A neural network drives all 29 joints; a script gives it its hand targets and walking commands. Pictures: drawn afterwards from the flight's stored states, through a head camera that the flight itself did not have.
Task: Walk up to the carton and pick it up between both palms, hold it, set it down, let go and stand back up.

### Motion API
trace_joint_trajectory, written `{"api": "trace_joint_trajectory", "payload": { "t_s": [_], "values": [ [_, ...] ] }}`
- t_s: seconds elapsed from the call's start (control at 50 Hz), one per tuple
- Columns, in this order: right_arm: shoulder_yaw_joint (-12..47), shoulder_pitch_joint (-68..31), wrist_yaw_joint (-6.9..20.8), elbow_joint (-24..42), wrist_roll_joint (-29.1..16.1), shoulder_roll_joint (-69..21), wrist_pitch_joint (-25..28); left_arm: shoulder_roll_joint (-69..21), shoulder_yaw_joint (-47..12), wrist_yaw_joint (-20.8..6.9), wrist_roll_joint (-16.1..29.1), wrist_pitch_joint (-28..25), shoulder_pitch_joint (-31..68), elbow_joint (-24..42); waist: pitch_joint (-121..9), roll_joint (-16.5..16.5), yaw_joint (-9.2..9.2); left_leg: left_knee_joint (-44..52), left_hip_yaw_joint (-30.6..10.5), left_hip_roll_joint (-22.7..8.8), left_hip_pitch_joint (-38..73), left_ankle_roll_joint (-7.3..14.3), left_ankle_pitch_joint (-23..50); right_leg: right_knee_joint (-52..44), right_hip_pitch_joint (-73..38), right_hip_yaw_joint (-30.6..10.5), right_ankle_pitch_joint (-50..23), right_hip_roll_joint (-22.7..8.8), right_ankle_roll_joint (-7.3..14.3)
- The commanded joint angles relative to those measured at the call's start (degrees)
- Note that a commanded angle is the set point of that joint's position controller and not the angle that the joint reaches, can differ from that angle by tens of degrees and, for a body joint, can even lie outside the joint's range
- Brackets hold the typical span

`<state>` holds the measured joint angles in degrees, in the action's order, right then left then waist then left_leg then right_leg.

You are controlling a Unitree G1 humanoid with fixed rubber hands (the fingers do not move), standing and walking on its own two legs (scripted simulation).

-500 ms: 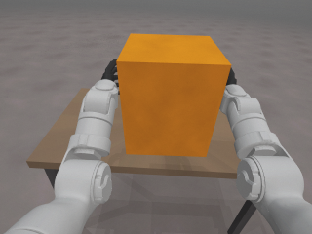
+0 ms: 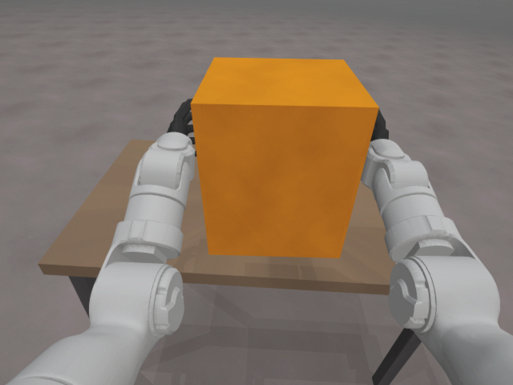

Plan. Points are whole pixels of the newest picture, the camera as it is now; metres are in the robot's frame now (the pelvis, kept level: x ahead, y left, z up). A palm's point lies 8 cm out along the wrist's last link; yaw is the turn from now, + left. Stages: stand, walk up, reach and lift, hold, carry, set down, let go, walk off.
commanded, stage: hold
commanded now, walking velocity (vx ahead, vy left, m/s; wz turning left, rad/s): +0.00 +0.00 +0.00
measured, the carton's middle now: (276, 156) +0.40 +0.02 +0.22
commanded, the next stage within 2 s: none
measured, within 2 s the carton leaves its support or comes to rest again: neither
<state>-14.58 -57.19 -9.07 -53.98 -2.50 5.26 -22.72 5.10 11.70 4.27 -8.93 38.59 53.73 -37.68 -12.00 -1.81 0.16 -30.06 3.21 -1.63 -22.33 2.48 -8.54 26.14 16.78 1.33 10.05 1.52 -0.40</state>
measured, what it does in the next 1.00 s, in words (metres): stands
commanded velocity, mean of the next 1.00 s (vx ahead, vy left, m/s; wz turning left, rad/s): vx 0.00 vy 0.00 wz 0.00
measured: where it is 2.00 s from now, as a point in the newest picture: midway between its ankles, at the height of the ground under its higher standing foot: outside the picture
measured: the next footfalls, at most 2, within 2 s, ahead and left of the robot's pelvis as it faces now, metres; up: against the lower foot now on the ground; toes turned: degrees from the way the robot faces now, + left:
none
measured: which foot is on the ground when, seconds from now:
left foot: down 0.00-1.00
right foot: down 0.00-1.00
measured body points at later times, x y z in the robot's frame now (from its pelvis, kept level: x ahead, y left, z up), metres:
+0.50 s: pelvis -0.01 +0.00 +0.00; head -0.09 +0.03 +0.44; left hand +0.39 +0.17 +0.25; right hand +0.40 -0.13 +0.26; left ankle +0.08 +0.09 -0.73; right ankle +0.04 -0.13 -0.73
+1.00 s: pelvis +0.00 +0.00 +0.00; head -0.08 +0.03 +0.44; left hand +0.39 +0.17 +0.25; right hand +0.41 -0.13 +0.25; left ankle +0.08 +0.09 -0.73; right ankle +0.04 -0.13 -0.73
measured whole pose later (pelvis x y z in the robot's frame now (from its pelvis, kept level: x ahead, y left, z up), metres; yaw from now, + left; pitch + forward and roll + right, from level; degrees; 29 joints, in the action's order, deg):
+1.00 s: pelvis +0.00 +0.00 +0.00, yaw +0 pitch +0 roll -2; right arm -14.6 -56.8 -8.6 -52.8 -2.5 5.3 -22.9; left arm 5.0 11.7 4.3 -9.1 39.7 53.7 -36.0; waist -11.9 -1.5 0.2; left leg -30.0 3.0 -1.5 -22.3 2.5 -8.3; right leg 26.1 16.7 1.3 9.8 1.5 -0.4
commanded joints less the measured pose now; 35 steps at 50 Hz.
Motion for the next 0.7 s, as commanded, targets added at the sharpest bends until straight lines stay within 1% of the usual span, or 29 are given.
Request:
{"api": "trace_joint_trajectory", "payload": {
  "t_s": [0.0, 0.02, 0.08, 0.1, 0.12, 0.16, 0.2, 0.22, 0.26, 0.28, 0.3, 0.32, 0.34, 0.38, 0.4, 0.42, 0.44, 0.46, 0.48, 0.5, 0.52, 0.54, 0.56, 0.58, 0.6, 0.62, 0.64, 0.66, 0.68],
  "values": [
    [19.77, -54.02, 7.80, 25.18, -14.26, -35.16, 4.25, -43.89, -19.25, -7.08, 10.79, -4.58, 46.89, 20.52, -28.56, 7.30, -4.63, 10.28, -6.58, 0.49, 29.93, -3.36, 9.09, -10.76, -6.50, -0.92, -4.95, 1.25, 0.30],
    [20.32, -52.56, 7.66, 24.81, -14.82, -34.88, 3.73, -43.57, -18.84, -6.97, 10.54, -4.38, 46.64, 21.69, -28.69, 7.53, -4.53, 10.05, -6.57, 0.59, 30.34, -3.50, 10.71, -10.55, -7.05, -0.84, -5.98, 1.39, 0.38],
    [21.31, -51.18, 7.57, 25.04, -15.56, -34.49, 2.52, -43.45, -19.33, -6.91, 10.53, -3.65, 46.51, 23.16, -27.99, 8.24, -4.73, 9.64, -6.76, 0.67, 30.53, -3.83, 11.31, -10.60, -6.97, -1.09, -5.85, 1.38, 0.38],
    [20.73, -50.72, 7.63, 23.80, -15.20, -33.78, 1.97, -43.02, -18.31, -7.09, 9.74, -3.16, 46.02, 21.86, -26.47, 7.96, -4.60, 10.31, -7.07, 0.36, 29.85, -3.85, 9.22, -10.76, -6.29, -1.01, -4.07, 1.44, 0.42],
    [20.80, -50.73, 7.67, 24.42, -15.14, -34.27, 2.02, -43.35, -18.44, -7.24, 9.75, -2.98, 45.37, 21.98, -26.79, 7.62, -4.57, 10.38, -7.05, 0.46, 29.64, -3.70, 9.15, -10.85, -6.88, -0.96, -4.27, 1.45, 0.49],
    [20.43, -51.16, 7.63, 22.83, -14.97, -33.93, 1.53, -42.27, -16.66, -7.76, 8.86, -2.40, 44.90, 19.92, -24.31, 6.73, -4.15, 11.04, -6.69, 0.49, 28.08, -3.21, 6.87, -11.06, -6.71, -1.14, -2.67, 1.34, 0.34],
    [19.95, -51.15, 7.77, 21.95, -14.51, -33.98, 1.42, -42.06, -16.62, -7.91, 8.99, -2.55, 45.65, 19.76, -23.99, 7.01, -4.06, 11.31, -6.77, 0.39, 27.73, -3.12, 5.61, -11.22, -6.26, -1.14, -1.52, 1.24, 0.42],
    [19.34, -51.95, 7.89, 21.80, -14.33, -33.78, 1.47, -42.12, -16.77, -8.01, 9.15, -2.75, 46.51, 19.62, -24.31, 7.20, -4.41, 11.62, -6.90, 0.23, 27.73, -3.08, 4.31, -11.24, -5.81, -1.28, -0.55, 1.05, 0.34],
    [19.75, -54.00, 8.07, 23.06, -14.37, -34.89, 1.74, -42.66, -16.96, -7.98, 9.75, -3.10, 47.38, 19.45, -25.70, 6.45, -4.13, 11.62, -7.05, 0.17, 27.42, -2.75, 3.42, -11.17, -5.74, -1.36, -0.44, 1.07, 0.41],
    [19.44, -53.64, 8.20, 22.66, -14.38, -34.78, 1.82, -42.88, -17.33, -7.85, 9.82, -3.05, 47.38, 19.62, -25.14, 7.54, -3.95, 11.84, -7.32, -0.16, 27.33, -3.09, 3.27, -10.90, -5.26, -1.30, -0.41, 1.02, 0.47],
    [18.87, -54.22, 8.28, 22.03, -13.94, -34.67, 1.83, -42.73, -17.14, -7.83, 9.93, -3.30, 48.50, 18.88, -24.71, 6.88, -3.96, 12.18, -7.34, -0.10, 26.84, -2.92, 1.67, -11.02, -4.92, -1.30, 1.03, 1.01, 0.49],
    [18.44, -53.87, 8.43, 21.54, -13.74, -34.83, 1.94, -42.73, -17.02, -7.79, 9.52, -3.36, 47.97, 18.47, -23.98, 7.39, -3.87, 12.70, -7.49, -0.39, 26.19, -2.93, 0.47, -11.03, -4.81, -1.12, 1.35, 1.05, 0.46],
    [17.77, -53.33, 8.60, 20.24, -13.23, -34.59, 1.86, -42.61, -16.81, -7.84, 9.49, -3.48, 48.51, 18.21, -23.23, 7.59, -4.24, 13.14, -7.53, -0.54, 25.51, -2.84, -1.12, -10.93, -5.07, -1.20, 1.86, 0.99, 0.44],
    [16.73, -54.50, 8.95, 18.62, -12.18, -34.73, 2.20, -42.33, -15.38, -8.15, 8.82, -3.62, 48.63, 15.16, -21.48, 6.93, -3.72, 13.97, -7.60, -0.77, 24.02, -2.46, -4.52, -10.99, -4.16, -1.22, 4.28, 0.72, 0.38],
    [16.06, -54.54, 9.06, 18.55, -11.81, -34.49, 2.34, -42.24, -15.04, -8.28, 8.72, -3.72, 48.43, 14.54, -21.27, 6.22, -3.98, 14.22, -7.54, -0.76, 23.69, -2.25, -5.16, -11.16, -4.59, -1.42, 4.14, 0.59, 0.30],
    [15.51, -53.87, 9.18, 16.80, -11.34, -34.58, 2.25, -41.59, -14.47, -8.34, 8.48, -4.04, 49.41, 14.59, -20.88, 6.62, -3.87, 14.68, -7.61, -0.89, 22.88, -2.19, -6.85, -10.78, -4.77, -1.33, 4.64, 0.52, 0.29],
    [15.89, -54.74, 9.25, 17.01, -11.22, -35.04, 2.53, -41.58, -14.23, -8.37, 8.55, -4.29, 49.65, 14.03, -21.06, 6.30, -3.50, 14.78, -7.43, -0.89, 22.36, -2.05, -6.68, -10.66, -5.27, -1.32, 4.55, 0.70, 0.25],
    [14.59, -53.85, 9.38, 15.51, -10.47, -34.35, 2.61, -41.86, -14.30, -8.39, 8.32, -4.41, 50.05, 13.42, -19.84, 7.24, -4.23, 15.11, -7.59, -1.01, 21.85, -2.19, -7.97, -10.53, -4.52, -1.27, 5.06, 0.64, 0.31],
    [14.20, -55.07, 9.56, 14.90, -10.07, -34.27, 2.78, -41.67, -13.70, -8.51, 8.08, -4.50, 50.45, 12.07, -19.58, 6.79, -3.92, 15.66, -7.82, -1.23, 21.35, -1.95, -10.20, -10.61, -4.51, -1.18, 6.48, 0.57, 0.27],
    [13.58, -54.49, 9.64, 14.82, -9.79, -34.25, 3.13, -41.63, -13.91, -8.60, 8.03, -4.75, 49.96, 11.76, -19.62, 6.62, -4.18, 15.98, -8.04, -1.43, 21.26, -1.96, -10.85, -10.43, -5.25, -1.32, 5.58, 0.57, 0.13],
    [13.80, -54.45, 9.63, 14.92, -9.63, -34.19, 3.30, -41.39, -13.17, -8.71, 7.57, -4.58, 48.59, 11.15, -19.44, 6.39, -3.91, 16.02, -7.69, -1.24, 20.85, -1.81, -10.13, -10.47, -6.08, -1.27, 5.10, 0.76, 0.20],
    [13.48, -54.79, 9.65, 14.92, -9.21, -34.02, 3.30, -41.39, -13.06, -8.82, 7.46, -4.62, 48.38, 10.18, -18.73, 5.62, -4.19, 16.01, -7.75, -1.24, 20.73, -1.60, -10.88, -10.63, -6.06, -1.43, 5.58, 0.61, 0.17],
    [12.83, -54.86, 9.69, 14.54, -8.82, -33.72, 3.54, -41.25, -12.86, -8.98, 7.33, -4.73, 48.25, 9.03, -18.31, 6.17, -4.40, 16.18, -7.77, -1.25, 20.38, -1.60, -11.36, -10.57, -6.23, -1.31, 5.90, 0.64, 0.16],
    [12.58, -55.95, 9.75, 14.05, -8.68, -34.02, 3.88, -41.14, -12.25, -9.12, 7.06, -4.83, 48.81, 8.19, -18.03, 5.49, -4.03, 16.46, -7.70, -1.36, 20.06, -1.32, -12.47, -10.58, -5.83, -1.38, 6.74, 0.63, 0.10],
    [12.09, -55.03, 9.80, 13.96, -8.38, -34.13, 3.96, -40.96, -12.51, -9.16, 7.06, -4.99, 48.78, 8.40, -17.91, 5.67, -4.28, 16.43, -7.65, -1.27, 20.05, -1.45, -12.24, -10.49, -5.96, -1.48, 6.14, 0.46, 0.11],
    [12.43, -55.41, 9.75, 15.41, -8.74, -34.08, 4.34, -41.32, -12.92, -9.12, 7.33, -5.06, 48.35, 9.48, -19.13, 5.56, -4.24, 16.11, -7.56, -1.28, 20.91, -1.56, -10.77, -10.43, -6.36, -1.38, 4.69, 0.56, 0.07],
    [12.34, -55.97, 9.71, 14.72, -8.42, -33.82, 4.25, -40.94, -12.35, -9.17, 7.16, -5.10, 48.48, 8.18, -18.31, 5.55, -4.19, 16.13, -7.34, -1.17, 20.28, -1.45, -11.43, -10.72, -6.05, -1.41, 5.98, 0.47, 0.13],
    [11.64, -55.40, 9.71, 13.44, -7.88, -33.75, 4.33, -41.10, -12.13, -9.25, 6.84, -5.12, 48.43, 7.11, -17.42, 5.87, -4.55, 16.37, -7.29, -1.12, 20.33, -1.35, -12.50, -10.89, -5.53, -1.35, 6.98, 0.39, 0.16],
    [11.91, -55.35, 9.66, 14.52, -7.76, -34.02, 4.58, -40.95, -12.25, -9.35, 7.01, -5.18, 48.09, 7.99, -18.15, 5.25, -4.20, 16.06, -7.12, -1.12, 20.48, -1.38, -11.38, -10.71, -6.23, -1.43, 5.99, 0.40, 0.09]
  ]
}}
